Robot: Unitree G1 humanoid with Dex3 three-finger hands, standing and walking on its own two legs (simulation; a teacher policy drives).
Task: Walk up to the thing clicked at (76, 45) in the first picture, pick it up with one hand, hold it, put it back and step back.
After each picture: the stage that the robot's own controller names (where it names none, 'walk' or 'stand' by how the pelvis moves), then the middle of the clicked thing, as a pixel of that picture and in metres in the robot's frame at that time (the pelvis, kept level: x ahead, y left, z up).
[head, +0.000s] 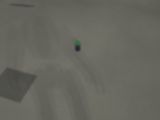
stand; (77, 46) +1.38 +0.06 -0.72
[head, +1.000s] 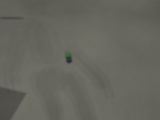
walk; (68, 57) +1.25 +0.23 -0.70
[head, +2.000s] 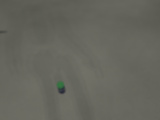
walk; (61, 87) +0.79 +0.27 -0.72
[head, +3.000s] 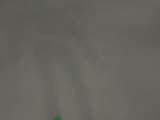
walk; out of the picture +0.46 +0.24 -0.72
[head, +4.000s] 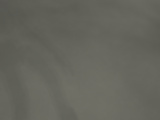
walk; out of the picture +0.40 -0.09 -0.66
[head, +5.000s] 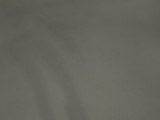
stand; out of the picture +0.37 +0.04 -0.68
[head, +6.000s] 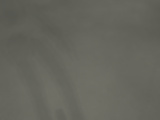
stand; out of the picture +0.33 +0.10 -0.70
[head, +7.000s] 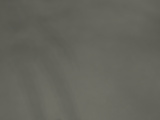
stand; out of the picture +0.32 +0.11 -0.72
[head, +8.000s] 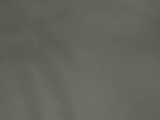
stand; out of the picture +0.29 +0.13 -0.73
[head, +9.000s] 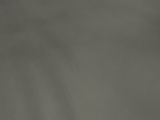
stand; out of the picture +0.28 +0.13 -0.73
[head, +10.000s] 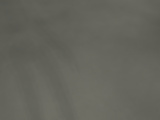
go down; out of the picture +0.28 +0.13 -0.73
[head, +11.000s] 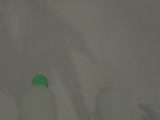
go down; (40, 84) +0.36 +0.16 -0.35
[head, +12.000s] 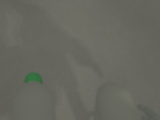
approach; (34, 82) +0.36 +0.18 -0.29
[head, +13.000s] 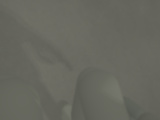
close in; out of the picture +0.34 +0.21 -0.22
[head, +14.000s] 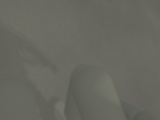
close; out of the picture +0.35 +0.21 -0.22
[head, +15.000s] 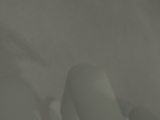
close; out of the picture +0.35 +0.21 -0.22
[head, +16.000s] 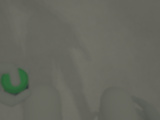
lift; (16, 86) +0.29 +0.23 -0.07
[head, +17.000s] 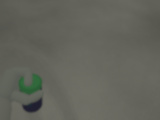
hold; (31, 93) +0.32 +0.17 +0.04
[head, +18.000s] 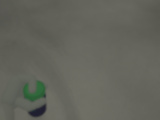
hold; (35, 99) +0.30 +0.17 +0.00
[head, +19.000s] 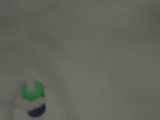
hold; (34, 99) +0.31 +0.17 +0.00
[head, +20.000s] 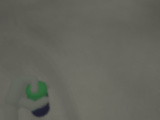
crouch; (38, 99) +0.31 +0.16 -0.02
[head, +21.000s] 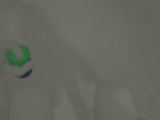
lower; (20, 62) +0.40 +0.19 -0.10
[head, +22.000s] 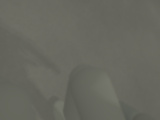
lower; out of the picture +0.40 +0.25 -0.22
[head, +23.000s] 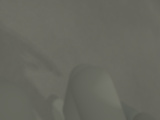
lower; out of the picture +0.38 +0.24 -0.22
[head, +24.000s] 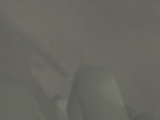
lower; out of the picture +0.37 +0.24 -0.22
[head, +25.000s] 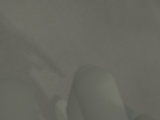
lower; out of the picture +0.36 +0.24 -0.22
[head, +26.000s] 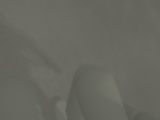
open; out of the picture +0.36 +0.23 -0.22
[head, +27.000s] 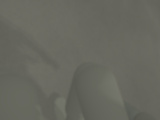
stand; out of the picture +0.34 +0.22 -0.22
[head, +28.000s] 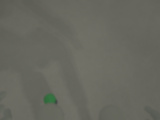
walk; (50, 101) +0.34 +0.17 -0.49
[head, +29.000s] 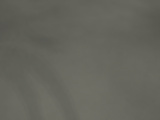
stand; out of the picture +0.29 +0.14 -0.66
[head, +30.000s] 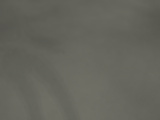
stand; out of the picture +0.30 +0.15 -0.67
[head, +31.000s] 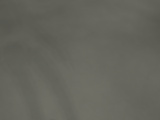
stand; out of the picture +0.30 +0.13 -0.70
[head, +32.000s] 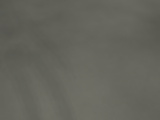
stand; out of the picture +0.30 +0.15 -0.72
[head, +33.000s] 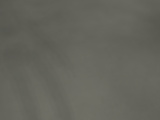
stand; out of the picture +0.29 +0.15 -0.73
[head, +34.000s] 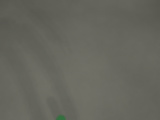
walk; out of the picture +0.34 +0.10 -0.70
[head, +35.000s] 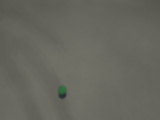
walk; (62, 92) +0.59 +0.13 -0.71
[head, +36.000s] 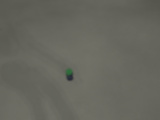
stand; (69, 74) +0.91 +0.20 -0.70
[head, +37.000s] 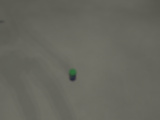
stand; (72, 75) +0.89 +0.09 -0.71
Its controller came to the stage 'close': yes
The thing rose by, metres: 0.71
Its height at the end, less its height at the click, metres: +0.00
